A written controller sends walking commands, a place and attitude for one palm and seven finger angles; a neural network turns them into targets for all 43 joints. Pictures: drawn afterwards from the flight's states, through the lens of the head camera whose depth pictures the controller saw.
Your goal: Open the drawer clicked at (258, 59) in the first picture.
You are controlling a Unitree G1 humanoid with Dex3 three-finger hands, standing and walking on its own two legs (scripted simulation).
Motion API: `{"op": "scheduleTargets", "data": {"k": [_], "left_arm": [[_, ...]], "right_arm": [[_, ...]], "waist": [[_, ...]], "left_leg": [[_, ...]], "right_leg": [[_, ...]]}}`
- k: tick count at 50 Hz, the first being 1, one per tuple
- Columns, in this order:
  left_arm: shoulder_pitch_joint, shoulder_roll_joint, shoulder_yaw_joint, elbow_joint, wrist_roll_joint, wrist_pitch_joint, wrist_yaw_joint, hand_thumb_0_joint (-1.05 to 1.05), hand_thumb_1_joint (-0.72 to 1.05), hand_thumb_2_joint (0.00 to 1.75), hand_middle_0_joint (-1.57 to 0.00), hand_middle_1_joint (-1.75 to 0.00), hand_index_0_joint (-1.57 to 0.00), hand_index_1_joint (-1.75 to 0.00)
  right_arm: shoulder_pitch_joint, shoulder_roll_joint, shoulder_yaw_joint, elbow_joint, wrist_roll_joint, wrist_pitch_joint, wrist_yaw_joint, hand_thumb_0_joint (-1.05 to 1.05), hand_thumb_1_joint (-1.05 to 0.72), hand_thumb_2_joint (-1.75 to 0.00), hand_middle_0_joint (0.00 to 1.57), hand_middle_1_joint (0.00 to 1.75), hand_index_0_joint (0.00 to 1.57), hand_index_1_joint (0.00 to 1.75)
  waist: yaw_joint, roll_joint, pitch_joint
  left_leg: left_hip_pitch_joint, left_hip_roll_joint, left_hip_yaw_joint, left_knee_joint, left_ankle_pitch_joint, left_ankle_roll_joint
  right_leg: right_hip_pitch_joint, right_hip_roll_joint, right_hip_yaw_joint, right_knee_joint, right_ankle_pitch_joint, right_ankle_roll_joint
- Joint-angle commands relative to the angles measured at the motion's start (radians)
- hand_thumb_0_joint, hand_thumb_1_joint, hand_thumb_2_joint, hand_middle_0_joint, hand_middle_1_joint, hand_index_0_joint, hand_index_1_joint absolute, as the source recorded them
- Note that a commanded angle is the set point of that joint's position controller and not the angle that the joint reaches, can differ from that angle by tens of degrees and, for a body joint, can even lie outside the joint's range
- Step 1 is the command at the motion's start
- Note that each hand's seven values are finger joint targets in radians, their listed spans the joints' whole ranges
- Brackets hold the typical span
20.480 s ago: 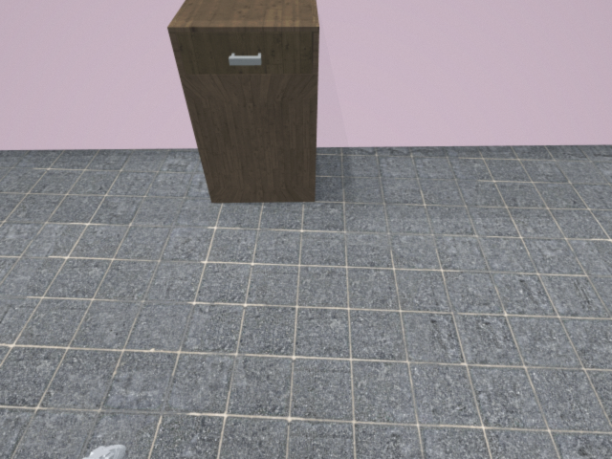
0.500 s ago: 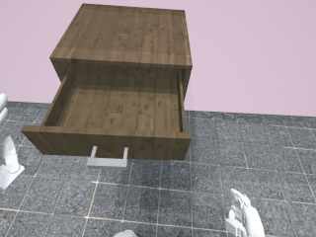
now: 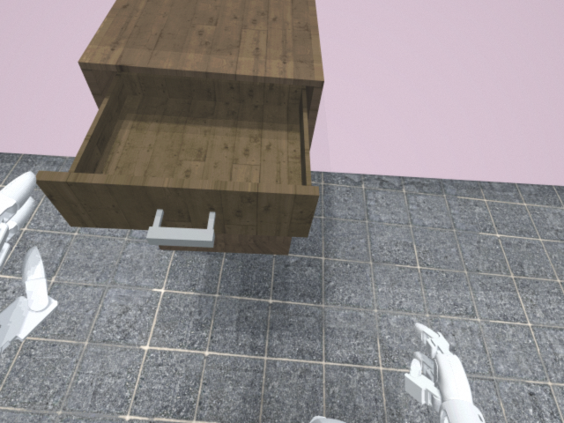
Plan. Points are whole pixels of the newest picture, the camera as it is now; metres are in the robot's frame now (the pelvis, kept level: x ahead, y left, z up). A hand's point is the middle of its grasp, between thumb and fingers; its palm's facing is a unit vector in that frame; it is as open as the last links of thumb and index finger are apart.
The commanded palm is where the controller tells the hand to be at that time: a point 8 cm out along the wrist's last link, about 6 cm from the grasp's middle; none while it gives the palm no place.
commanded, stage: stop stepping back and stand still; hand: left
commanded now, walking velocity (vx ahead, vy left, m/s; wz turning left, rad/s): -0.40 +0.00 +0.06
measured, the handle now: (183, 226) +0.42 +0.19 -0.05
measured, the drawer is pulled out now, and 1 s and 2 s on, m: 0.30 0.30 0.30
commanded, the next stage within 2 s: let the arm hang, fingers relaxed in 0.74 s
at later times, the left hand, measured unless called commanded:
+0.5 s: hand out of the picture +0.08 +0.21 +0.16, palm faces +0.35 -0.83 -0.44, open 7.4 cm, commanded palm +0.02 +0.26 +0.18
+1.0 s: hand out of the picture +0.07 +0.22 -0.06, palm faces +0.21 -0.92 -0.33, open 7.4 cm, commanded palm none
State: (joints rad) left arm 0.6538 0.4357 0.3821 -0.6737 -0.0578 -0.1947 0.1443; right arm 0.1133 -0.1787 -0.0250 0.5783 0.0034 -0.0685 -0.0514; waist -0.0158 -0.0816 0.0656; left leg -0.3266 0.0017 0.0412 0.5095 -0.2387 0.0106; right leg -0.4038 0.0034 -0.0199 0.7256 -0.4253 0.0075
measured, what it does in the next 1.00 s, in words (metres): walks backwards: right foot, then left foot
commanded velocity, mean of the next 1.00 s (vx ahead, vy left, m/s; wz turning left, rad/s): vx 0.13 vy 0.03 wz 0.00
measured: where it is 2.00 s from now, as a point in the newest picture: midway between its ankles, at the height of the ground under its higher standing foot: outside the picture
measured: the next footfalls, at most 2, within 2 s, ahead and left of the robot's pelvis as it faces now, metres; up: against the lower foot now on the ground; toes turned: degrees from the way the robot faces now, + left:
right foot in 0.16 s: -0.06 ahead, -0.13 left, +0.00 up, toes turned +7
left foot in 0.46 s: -0.06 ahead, +0.09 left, +0.00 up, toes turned +4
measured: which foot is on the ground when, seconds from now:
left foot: down 0.00-0.18, up 0.20-0.44, down 0.46-1.00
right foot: up 0.00-0.14, down 0.16-1.00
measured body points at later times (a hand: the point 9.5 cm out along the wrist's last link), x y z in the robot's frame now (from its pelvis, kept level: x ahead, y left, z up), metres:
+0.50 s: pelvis -0.10 -0.02 +0.00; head -0.09 -0.01 +0.45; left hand +0.06 +0.25 +0.18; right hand +0.04 -0.30 -0.08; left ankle -0.13 +0.10 -0.74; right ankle -0.06 -0.13 -0.73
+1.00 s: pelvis -0.11 -0.02 -0.01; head -0.09 -0.02 +0.44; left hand +0.06 +0.27 -0.04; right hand +0.05 -0.23 -0.12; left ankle -0.10 +0.09 -0.73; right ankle -0.11 -0.14 -0.71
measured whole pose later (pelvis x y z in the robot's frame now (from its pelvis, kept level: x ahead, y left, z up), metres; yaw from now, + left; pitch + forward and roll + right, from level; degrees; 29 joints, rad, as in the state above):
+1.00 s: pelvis -0.11 -0.02 -0.01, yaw +6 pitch +1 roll +1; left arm 0.25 0.25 0.12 0.33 0.02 0.03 0.04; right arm 0.18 -0.20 0.02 0.76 -0.04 -0.03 0.01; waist -0.03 -0.01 0.00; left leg -0.31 -0.05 0.00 0.56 -0.26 0.04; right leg -0.39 -0.01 0.04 0.85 -0.46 0.00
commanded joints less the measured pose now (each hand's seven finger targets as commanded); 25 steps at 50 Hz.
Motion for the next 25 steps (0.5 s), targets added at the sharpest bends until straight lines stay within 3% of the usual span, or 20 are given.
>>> {"op": "scheduleTargets", "data": {"k": [1, 2, 5, 7, 8, 9, 10, 11, 12, 13, 15, 16, 18, 19, 20, 21, 22, 23, 24, 25], "left_arm": [[0.055, 0.109, 0.117, -0.3, -0.005, -0.075, 0.025, 0.0, 0.9, 0.9, -0.2, -0.3, -0.2, -0.3], [0.066, 0.089, 0.108, -0.256, -0.008, -0.072, 0.02, 0.0, 0.9, 0.9, -0.2, -0.3, -0.2, -0.3], [0.087, 0.084, 0.123, -0.17, -0.019, -0.05, 0.024, 0.0, 0.9, 0.9, -0.2, -0.3, -0.2, -0.3], [0.063, 0.096, 0.117, -0.16, -0.016, -0.043, 0.024, 0.0, 0.9, 0.9, -0.2, -0.3, -0.2, -0.3], [0.042, 0.121, 0.131, -0.141, -0.012, -0.047, 0.026, 0.0, 0.9, 0.9, -0.2, -0.3, -0.2, -0.3], [0.008, 0.137, 0.139, -0.121, -0.011, -0.042, 0.03, 0.0, 0.9, 0.9, -0.2, -0.3, -0.2, -0.3], [0.012, 0.094, 0.097, -0.076, -0.019, -0.021, 0.029, 0.0, 0.9, 0.9, -0.2, -0.3, -0.2, -0.3], [0.0, 0.102, 0.104, -0.063, -0.011, -0.017, 0.034, 0.0, 0.9, 0.9, -0.2, -0.3, -0.2, -0.3], [-0.021, 0.087, 0.079, -0.067, -0.011, -0.022, 0.034, 0.0, 0.9, 0.9, -0.2, -0.3, -0.2, -0.3], [-0.036, 0.085, 0.076, -0.058, -0.003, -0.03, 0.033, 0.0, 0.9, 0.9, -0.2, -0.3, -0.2, -0.3], [-0.05, 0.097, 0.072, -0.03, 0.019, -0.05, 0.034, 0.0, 0.9, 0.9, -0.2, -0.3, -0.2, -0.3], [-0.084, 0.114, 0.065, -0.063, 0.024, -0.055, 0.036, 0.0, 0.9, 0.9, -0.2, -0.3, -0.2, -0.3], [-0.04, 0.105, 0.068, -0.082, 0.042, -0.064, 0.044, 0.0, 0.9, 0.9, -0.2, -0.3, -0.2, -0.3], [-0.034, 0.101, 0.066, -0.119, 0.042, -0.067, 0.048, 0.0, 0.9, 0.9, -0.2, -0.3, -0.2, -0.3], [-0.022, 0.105, 0.072, -0.141, 0.041, -0.073, 0.052, 0.0, 0.9, 0.9, -0.2, -0.3, -0.2, -0.3], [-0.004, 0.108, 0.074, -0.161, 0.031, -0.08, 0.052, 0.0, 0.9, 0.9, -0.2, -0.3, -0.2, -0.3], [-0.029, 0.104, 0.072, -0.209, 0.026, -0.095, 0.048, 0.0, 0.9, 0.9, -0.2, -0.3, -0.2, -0.3], [-0.028, 0.116, 0.09, -0.227, 0.032, -0.098, 0.046, 0.0, 0.9, 0.9, -0.2, -0.3, -0.2, -0.3], [0.01, 0.125, 0.112, -0.175, 0.036, -0.091, 0.045, 0.0, 0.9, 0.9, -0.2, -0.3, -0.2, -0.3], [0.008, 0.118, 0.114, -0.16, 0.038, -0.081, 0.043, 0.0, 0.9, 0.9, -0.2, -0.3, -0.2, -0.3]], "right_arm": [[-0.008, -0.134, -0.046, -0.108, -0.009, -0.093, 0.013, 0.0, -0.9, -0.9, 0.2, 0.3, 0.2, 0.3], [-0.009, -0.132, -0.042, -0.103, -0.013, -0.092, 0.015, 0.0, -0.9, -0.9, 0.2, 0.3, 0.2, 0.3], [-0.012, -0.14, -0.027, -0.131, 0.004, -0.08, 0.015, 0.0, -0.9, -0.9, 0.2, 0.3, 0.2, 0.3], [-0.012, -0.144, -0.017, -0.154, 0.02, -0.071, 0.009, 0.0, -0.9, -0.9, 0.2, 0.3, 0.2, 0.3], [-0.01, -0.134, -0.014, -0.157, 0.023, -0.065, 0.008, 0.0, -0.9, -0.9, 0.2, 0.3, 0.2, 0.3], [-0.012, -0.128, -0.014, -0.168, 0.023, -0.059, 0.004, 0.0, -0.9, -0.9, 0.2, 0.3, 0.2, 0.3], [0.011, -0.129, -0.032, -0.156, 0.035, -0.052, -0.001, 0.0, -0.9, -0.9, 0.2, 0.3, 0.2, 0.3], [0.01, -0.144, -0.034, -0.138, 0.022, -0.046, 0.0, 0.0, -0.9, -0.9, 0.2, 0.3, 0.2, 0.3], [-0.002, -0.127, -0.021, -0.125, 0.015, -0.043, -0.002, 0.0, -0.9, -0.9, 0.2, 0.3, 0.2, 0.3], [-0.016, -0.125, -0.015, -0.125, 0.008, -0.043, -0.006, 0.0, -0.9, -0.9, 0.2, 0.3, 0.2, 0.3], [-0.031, -0.132, -0.014, -0.116, 0.005, -0.05, -0.016, 0.0, -0.9, -0.9, 0.2, 0.3, 0.2, 0.3], [-0.04, -0.142, -0.021, -0.125, 0.009, -0.057, -0.019, 0.0, -0.9, -0.9, 0.2, 0.3, 0.2, 0.3], [-0.014, -0.13, -0.019, -0.116, 0.003, -0.081, -0.019, 0.0, -0.9, -0.9, 0.2, 0.3, 0.2, 0.3], [0.007, -0.13, -0.021, -0.116, 0.002, -0.092, -0.017, 0.0, -0.9, -0.9, 0.2, 0.3, 0.2, 0.3], [0.025, -0.131, -0.022, -0.117, 0.002, -0.106, -0.018, 0.0, -0.9, -0.9, 0.2, 0.3, 0.2, 0.3], [0.029, -0.141, -0.03, -0.128, 0.004, -0.116, -0.022, 0.0, -0.9, -0.9, 0.2, 0.3, 0.2, 0.3], [0.025, -0.164, -0.037, -0.143, -0.005, -0.12, -0.021, 0.0, -0.9, -0.9, 0.2, 0.3, 0.2, 0.3], [0.024, -0.18, -0.049, -0.15, 0.001, -0.122, -0.013, 0.0, -0.9, -0.9, 0.2, 0.3, 0.2, 0.3], [0.044, -0.14, -0.037, -0.129, 0.005, -0.119, -0.01, 0.0, -0.9, -0.9, 0.2, 0.3, 0.2, 0.3], [0.042, -0.132, -0.034, -0.126, 0.005, -0.119, -0.008, 0.0, -0.9, -0.9, 0.2, 0.3, 0.2, 0.3]], "waist": [[0.016, 0.301, -0.265], [0.013, 0.302, -0.233], [0.008, 0.274, -0.174], [0.009, 0.178, -0.145], [-0.003, 0.061, -0.132], [-0.009, -0.077, -0.117], [-0.003, -0.198, -0.103], [-0.013, -0.152, -0.102], [-0.031, -0.11, -0.095], [-0.035, -0.087, -0.084], [-0.023, -0.08, -0.069], [-0.014, -0.062, -0.043], [0.003, -0.072, -0.071], [-0.004, -0.044, -0.095], [-0.008, 0.006, -0.101], [-0.008, 0.092, -0.094], [-0.001, 0.252, -0.093], [0.017, 0.353, -0.114], [-0.004, 0.383, -0.105], [-0.006, 0.373, -0.063]], "left_leg": [[0.253, 0.302, -0.176, -0.087, 0.877, 0.108], [0.2, 0.291, -0.18, -0.11, 0.797, 0.105], [0.044, 0.251, -0.145, -0.12, 0.283, 0.085], [-0.06, 0.157, -0.095, -0.075, -0.116, 0.044], [-0.076, 0.086, -0.043, 0.029, -0.24, 0.01], [-0.086, 0.022, -0.012, 0.214, -0.259, -0.018], [-0.078, -0.02, -0.05, 0.444, -0.223, -0.021], [-0.086, -0.019, -0.073, 0.554, -0.183, -0.024], [-0.112, 0.0, -0.104, 0.581, -0.163, -0.024], [-0.116, 0.01, -0.091, 0.553, -0.132, -0.025], [-0.075, 0.012, -0.044, 0.411, -0.13, -0.01], [-0.051, 0.018, -0.034, 0.314, -0.161, 0.004], [0.034, 0.01, -0.001, 0.113, -0.18, 0.033], [0.092, 0.005, 0.013, -0.022, -0.152, 0.041], [0.137, 0.005, 0.02, -0.146, -0.122, 0.05], [0.164, 0.052, -0.007, -0.237, -0.087, 0.063], [0.142, 0.139, -0.131, -0.295, -0.084, 0.097], [0.159, 0.227, -0.232, -0.249, -0.004, 0.128], [0.081, 0.257, -0.281, -0.286, -0.12, 0.141], [0.02, 0.246, -0.273, -0.283, -0.142, 0.15]], "right_leg": [[0.0, 0.0, 0.005, 0.077, -0.003, 0.014], [0.022, 0.002, 0.0, 0.061, 0.003, 0.013], [0.16, -0.02, -0.004, -0.146, 0.044, 0.017], [0.286, -0.032, -0.037, -0.355, 0.204, 0.025], [0.263, -0.107, 0.036, -0.436, 0.176, -0.01], [0.139, -0.246, 0.243, -0.522, -0.021, -0.078], [0.026, -0.36, 0.408, -0.588, -0.143, -0.135], [0.016, -0.357, 0.392, -0.568, -0.064, -0.146], [0.031, -0.346, 0.323, -0.524, -0.048, -0.148], [0.034, -0.316, 0.248, -0.512, -0.042, -0.133], [0.036, -0.285, 0.184, -0.53, -0.077, -0.106], [0.03, -0.295, 0.192, -0.547, -0.104, -0.109], [0.066, -0.283, 0.19, -0.531, -0.09, -0.112], [0.084, -0.267, 0.182, -0.506, -0.111, -0.102], [0.106, -0.221, 0.148, -0.453, -0.1, -0.086], [0.129, -0.161, 0.105, -0.35, -0.029, -0.065], [0.148, -0.069, 0.037, -0.2, 0.032, -0.032], [0.09, -0.008, -0.05, -0.05, 0.042, -0.007], [0.064, -0.007, -0.067, 0.047, -0.052, 0.001], [0.066, -0.005, -0.055, 0.081, -0.038, -0.005]]}}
